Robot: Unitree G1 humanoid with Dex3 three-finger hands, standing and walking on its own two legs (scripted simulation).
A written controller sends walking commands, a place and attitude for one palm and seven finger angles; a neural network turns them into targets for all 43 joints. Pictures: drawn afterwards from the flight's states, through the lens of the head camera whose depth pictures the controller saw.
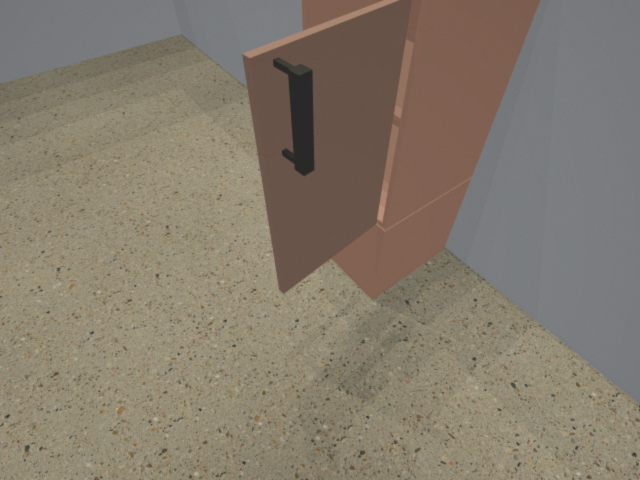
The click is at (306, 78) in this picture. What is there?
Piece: cupboard door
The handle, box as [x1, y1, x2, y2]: [273, 57, 313, 175]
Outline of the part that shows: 278,57 273,59 273,64 275,67 287,73 289,79 294,151 292,153 286,148 282,150 282,154 294,163 295,169 304,175 313,170 311,69 301,64 294,66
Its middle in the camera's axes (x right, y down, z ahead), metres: -0.04 -0.18 +0.60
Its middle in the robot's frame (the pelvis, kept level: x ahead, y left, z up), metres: +0.59 +0.07 +0.14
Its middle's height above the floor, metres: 0.92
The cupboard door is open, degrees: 96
